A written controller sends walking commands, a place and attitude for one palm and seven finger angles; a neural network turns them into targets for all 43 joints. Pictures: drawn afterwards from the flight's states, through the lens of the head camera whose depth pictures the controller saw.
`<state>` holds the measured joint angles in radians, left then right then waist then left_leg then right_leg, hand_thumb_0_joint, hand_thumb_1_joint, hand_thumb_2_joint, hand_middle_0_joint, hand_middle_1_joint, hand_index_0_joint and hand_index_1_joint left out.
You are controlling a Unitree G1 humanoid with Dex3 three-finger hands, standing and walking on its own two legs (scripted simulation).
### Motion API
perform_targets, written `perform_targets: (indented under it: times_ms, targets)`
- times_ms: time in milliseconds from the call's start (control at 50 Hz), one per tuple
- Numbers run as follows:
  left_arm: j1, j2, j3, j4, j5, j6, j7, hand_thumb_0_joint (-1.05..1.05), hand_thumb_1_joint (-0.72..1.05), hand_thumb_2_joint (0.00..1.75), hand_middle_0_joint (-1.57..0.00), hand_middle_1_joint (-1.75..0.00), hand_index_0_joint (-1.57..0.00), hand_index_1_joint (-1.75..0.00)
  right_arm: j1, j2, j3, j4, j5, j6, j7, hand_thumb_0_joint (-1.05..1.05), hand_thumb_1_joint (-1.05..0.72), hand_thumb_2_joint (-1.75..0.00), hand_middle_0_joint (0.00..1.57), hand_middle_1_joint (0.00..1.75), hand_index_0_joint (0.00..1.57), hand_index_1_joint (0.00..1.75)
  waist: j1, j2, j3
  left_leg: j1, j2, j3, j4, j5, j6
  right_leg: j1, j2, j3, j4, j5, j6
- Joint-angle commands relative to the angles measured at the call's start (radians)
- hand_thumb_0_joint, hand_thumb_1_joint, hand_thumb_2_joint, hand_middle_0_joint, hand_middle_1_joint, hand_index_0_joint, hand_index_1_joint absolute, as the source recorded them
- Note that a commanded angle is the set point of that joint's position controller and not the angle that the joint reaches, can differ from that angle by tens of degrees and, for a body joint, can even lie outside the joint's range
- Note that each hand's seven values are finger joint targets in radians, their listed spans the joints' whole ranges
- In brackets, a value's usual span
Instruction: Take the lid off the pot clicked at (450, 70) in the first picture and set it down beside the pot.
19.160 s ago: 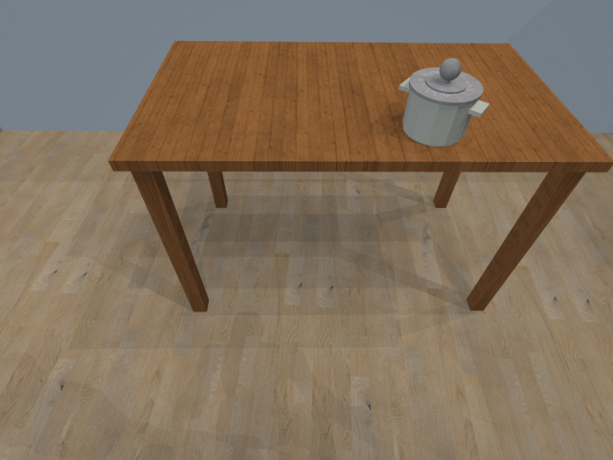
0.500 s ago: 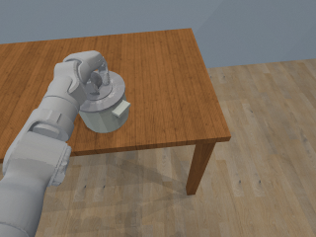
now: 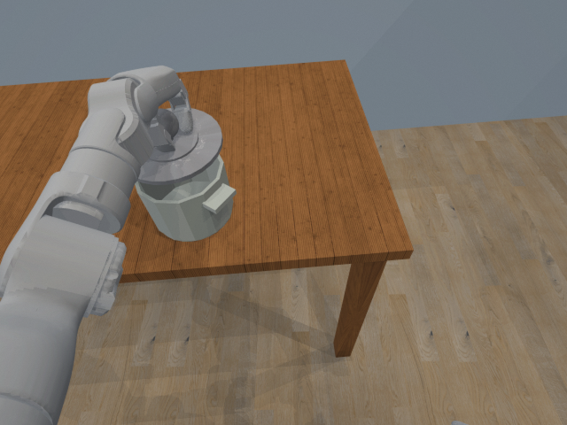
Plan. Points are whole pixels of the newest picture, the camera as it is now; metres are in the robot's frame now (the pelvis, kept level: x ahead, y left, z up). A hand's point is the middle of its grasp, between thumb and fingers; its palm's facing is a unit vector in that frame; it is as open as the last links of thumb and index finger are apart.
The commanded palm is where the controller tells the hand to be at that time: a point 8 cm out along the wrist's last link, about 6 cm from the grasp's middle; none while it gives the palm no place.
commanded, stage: lift the lid straight up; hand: left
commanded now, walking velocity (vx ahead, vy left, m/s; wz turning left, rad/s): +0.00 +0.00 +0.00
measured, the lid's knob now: (162, 124) +0.51 +0.15 +0.16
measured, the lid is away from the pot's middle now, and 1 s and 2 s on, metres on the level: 0.00 0.01 0.08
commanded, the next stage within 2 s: move the lid sideways beside the pot in 1.28 s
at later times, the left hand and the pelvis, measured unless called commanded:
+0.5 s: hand (140, 106) +0.48 +0.16 +0.21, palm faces -0.31 -0.07 -0.95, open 6.4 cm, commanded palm +0.48 +0.16 +0.29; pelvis -0.01 +0.01 +0.00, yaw +1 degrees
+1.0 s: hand (136, 73) +0.49 +0.15 +0.26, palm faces -0.27 -0.10 -0.96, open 6.4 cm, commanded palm +0.48 +0.15 +0.33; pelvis -0.01 +0.01 +0.00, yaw +0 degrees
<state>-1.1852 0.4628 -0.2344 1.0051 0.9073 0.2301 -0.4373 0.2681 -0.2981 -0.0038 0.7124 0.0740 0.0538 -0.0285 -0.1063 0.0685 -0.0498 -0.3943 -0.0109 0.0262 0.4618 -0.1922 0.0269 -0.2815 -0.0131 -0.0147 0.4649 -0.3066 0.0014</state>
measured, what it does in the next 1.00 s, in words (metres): stands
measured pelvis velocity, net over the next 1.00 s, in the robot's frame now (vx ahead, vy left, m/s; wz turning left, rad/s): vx -0.01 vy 0.01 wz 0.01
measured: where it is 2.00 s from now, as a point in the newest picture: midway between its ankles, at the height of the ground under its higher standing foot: outside the picture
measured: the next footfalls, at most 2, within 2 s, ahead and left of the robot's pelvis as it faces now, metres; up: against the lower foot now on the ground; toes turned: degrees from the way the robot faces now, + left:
none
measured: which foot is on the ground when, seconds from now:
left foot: down 0.00-1.00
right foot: down 0.00-1.00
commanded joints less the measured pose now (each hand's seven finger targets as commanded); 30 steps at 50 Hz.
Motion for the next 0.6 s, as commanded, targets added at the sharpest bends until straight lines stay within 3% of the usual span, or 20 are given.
perform_targets:
  times_ms: [0, 20, 40, 60, 80, 120, 140, 220, 240, 260, 280, 320, 340, 360, 420, 440, 540, 580]
  targets:
    - [-0.654, 0.306, 0.093, -0.234, 0.028, 0.007, 0.047, 0.0, 0.88, 0.63, -0.96, -1.09, -0.97, -1.09, 0.0, -0.128, -0.044, -0.104, -0.006, -0.026, 0.0, 0.0, -0.9, -0.9, 0.2, 0.3, 0.2, 0.3, 0.002, -0.072, -0.446, 0.38, -0.043, -0.033, 0.037, 0.322, 0.064, 0.0, 0.041, -0.014, -0.041, 0.512, -0.028]
    - [-0.635, 0.289, 0.081, -0.225, 0.022, 0.007, 0.041, 0.0, 0.88, 0.63, -0.96, -1.09, -0.97, -1.09, -0.005, -0.128, -0.044, -0.111, -0.005, -0.023, 0.0, 0.0, -0.9, -0.9, 0.2, 0.3, 0.2, 0.3, 0.002, -0.069, -0.452, 0.377, -0.044, -0.034, 0.042, 0.353, 0.065, 0.009, 0.038, -0.011, -0.042, 0.536, -0.029]
    - [-0.635, 0.317, 0.1, -0.208, 0.031, 0.012, 0.038, 0.0, 0.88, 0.63, -0.96, -1.09, -0.97, -1.09, 0.0, -0.131, -0.043, -0.103, -0.004, -0.017, 0.001, 0.0, -0.9, -0.9, 0.2, 0.3, 0.2, 0.3, 0.0, -0.087, -0.444, 0.372, -0.041, -0.036, 0.04, 0.35, 0.063, 0.008, 0.04, -0.01, -0.038, 0.532, -0.026]
    - [-0.649, 0.27, 0.057, -0.201, 0.031, 0.019, 0.029, 0.0, 0.88, 0.63, -0.96, -1.09, -0.97, -1.09, -0.004, -0.129, -0.042, -0.104, -0.003, -0.015, 0.001, 0.0, -0.9, -0.9, 0.2, 0.3, 0.2, 0.3, -0.007, -0.083, -0.428, 0.37, -0.043, -0.033, 0.034, 0.323, 0.062, -0.008, 0.042, -0.015, -0.045, 0.507, -0.024]
    - [-0.669, 0.282, 0.063, -0.212, 0.029, 0.021, 0.026, 0.0, 0.88, 0.63, -0.96, -1.09, -0.97, -1.09, -0.001, -0.13, -0.043, -0.101, -0.001, -0.016, 0.0, 0.0, -0.9, -0.9, 0.2, 0.3, 0.2, 0.3, -0.008, -0.087, -0.422, 0.371, -0.04, -0.036, 0.03, 0.305, 0.063, -0.013, 0.043, -0.019, -0.047, 0.488, -0.025]
    - [-0.698, 0.256, 0.041, -0.255, 0.015, 0.012, 0.018, 0.0, 0.88, 0.63, -0.96, -1.09, -0.97, -1.09, -0.01, -0.128, -0.045, -0.113, -0.002, -0.024, 0.0, 0.0, -0.9, -0.9, 0.2, 0.3, 0.2, 0.3, -0.009, -0.061, -0.456, 0.399, -0.04, -0.037, 0.039, 0.336, 0.065, -0.009, 0.04, -0.017, -0.048, 0.503, -0.027]
    - [-0.733, 0.3, 0.068, -0.287, 0.025, 0.007, 0.019, 0.0, 0.88, 0.63, -0.96, -1.09, -0.97, -1.09, -0.003, -0.13, -0.045, -0.108, -0.003, -0.027, 0.001, 0.0, -0.9, -0.9, 0.2, 0.3, 0.2, 0.3, -0.008, -0.051, -0.488, 0.428, -0.038, -0.049, 0.038, 0.346, 0.062, -0.009, 0.044, -0.016, -0.041, 0.493, -0.025]
    - [-0.766, 0.232, 0.027, -0.351, 0.004, -0.014, 0.011, 0.0, 0.88, 0.63, -0.96, -1.09, -0.97, -1.09, 0.006, -0.12, -0.052, -0.112, -0.006, -0.051, 0.0, 0.0, -0.9, -0.9, 0.2, 0.3, 0.2, 0.3, -0.013, 0.013, -0.524, 0.524, -0.029, -0.07, 0.052, 0.457, 0.061, -0.061, 0.05, -0.027, -0.042, 0.477, -0.029]
    - [-0.772, 0.279, 0.065, -0.348, 0.013, -0.014, 0.014, 0.0, 0.88, 0.63, -0.96, -1.09, -0.97, -1.09, 0.01, -0.121, -0.052, -0.103, -0.008, -0.053, 0.004, 0.0, -0.9, -0.9, 0.2, 0.3, 0.2, 0.3, -0.007, -0.003, -0.524, 0.523, -0.027, -0.078, 0.051, 0.456, 0.056, -0.058, 0.053, -0.026, -0.036, 0.467, -0.028]
    - [-0.745, 0.264, 0.061, -0.31, 0.015, -0.008, 0.01, 0.0, 0.88, 0.63, -0.96, -1.09, -0.97, -1.09, 0.013, -0.121, -0.052, -0.102, -0.01, -0.053, 0.006, 0.0, -0.9, -0.9, 0.2, 0.3, 0.2, 0.3, -0.007, -0.016, -0.502, 0.507, -0.034, -0.071, 0.05, 0.442, 0.06, -0.059, 0.054, -0.025, -0.042, 0.471, -0.028]
    - [-0.694, 0.295, 0.089, -0.227, 0.018, 0.007, 0.01, 0.0, 0.88, 0.63, -0.96, -1.09, -0.97, -1.09, 0.02, -0.128, -0.049, -0.089, -0.009, -0.044, 0.006, 0.0, -0.9, -0.9, 0.2, 0.3, 0.2, 0.3, -0.003, -0.071, -0.461, 0.456, -0.035, -0.07, 0.039, 0.404, 0.059, -0.048, 0.053, -0.029, -0.044, 0.465, -0.029]
    - [-0.66, 0.264, 0.065, -0.141, 0.006, 0.034, 0.001, 0.0, 0.88, 0.63, -0.96, -1.09, -0.97, -1.09, 0.018, -0.139, -0.045, -0.081, -0.003, -0.033, 0.005, 0.0, -0.9, -0.9, 0.2, 0.3, 0.2, 0.3, -0.005, -0.121, -0.393, 0.371, -0.04, -0.05, 0.019, 0.311, 0.059, -0.038, 0.045, -0.032, -0.057, 0.454, -0.03]
    - [-0.698, 0.307, 0.088, -0.155, 0.02, 0.041, 0.003, 0.0, 0.88, 0.63, -0.96, -1.09, -0.97, -1.09, 0.011, -0.14, -0.041, -0.08, -0.003, -0.03, 0.006, 0.0, -0.9, -0.9, 0.2, 0.3, 0.2, 0.3, 0.0, -0.133, -0.39, 0.355, -0.04, -0.046, 0.011, 0.285, 0.057, -0.023, 0.044, -0.029, -0.054, 0.451, -0.027]
    - [-0.731, 0.309, 0.076, -0.172, 0.029, 0.044, 0.003, 0.0, 0.88, 0.63, -0.96, -1.09, -0.97, -1.09, -0.002, -0.14, -0.037, -0.089, -0.002, -0.029, 0.005, 0.0, -0.9, -0.9, 0.2, 0.3, 0.2, 0.3, -0.001, -0.119, -0.405, 0.355, -0.044, -0.046, 0.009, 0.278, 0.057, -0.017, 0.043, -0.026, -0.053, 0.453, -0.028]
    - [-0.817, 0.228, 0.012, -0.272, 0.026, 0.032, -0.001, 0.0, 0.88, 0.63, -0.96, -1.09, -0.97, -1.09, -0.01, -0.127, -0.044, -0.102, -0.005, -0.045, 0.007, 0.0, -0.9, -0.9, 0.2, 0.3, 0.2, 0.3, -0.009, -0.047, -0.476, 0.45, -0.035, -0.061, 0.031, 0.374, 0.056, -0.045, 0.042, -0.027, -0.048, 0.469, -0.031]
    - [-0.83, 0.269, 0.041, -0.286, 0.041, 0.029, 0.0, 0.0, 0.88, 0.63, -0.96, -1.09, -0.97, -1.09, -0.003, -0.126, -0.045, -0.102, -0.009, -0.048, 0.009, 0.0, -0.9, -0.9, 0.2, 0.3, 0.2, 0.3, -0.006, -0.036, -0.505, 0.473, -0.034, -0.07, 0.035, 0.392, 0.052, -0.044, 0.047, -0.023, -0.043, 0.458, -0.03]
    - [-0.833, 0.305, 0.072, -0.239, 0.034, 0.033, -0.014, 0.0, 0.88, 0.63, -0.96, -1.09, -0.97, -1.09, -0.004, -0.128, -0.04, -0.103, -0.008, -0.049, 0.005, 0.0, -0.9, -0.9, 0.2, 0.3, 0.2, 0.3, 0.0, -0.072, -0.501, 0.438, -0.041, -0.07, 0.019, 0.347, 0.052, -0.017, 0.045, -0.024, -0.043, 0.45, -0.03]
    - [-0.835, 0.257, 0.031, -0.201, 0.04, 0.045, -0.018, 0.0, 0.88, 0.63, -0.96, -1.09, -0.97, -1.09, -0.005, -0.126, -0.039, -0.097, -0.005, -0.051, 0.007, 0.0, -0.9, -0.9, 0.2, 0.3, 0.2, 0.3, -0.008, -0.06, -0.458, 0.435, -0.041, -0.068, 0.016, 0.336, 0.052, -0.054, 0.046, -0.028, -0.05, 0.43, -0.032]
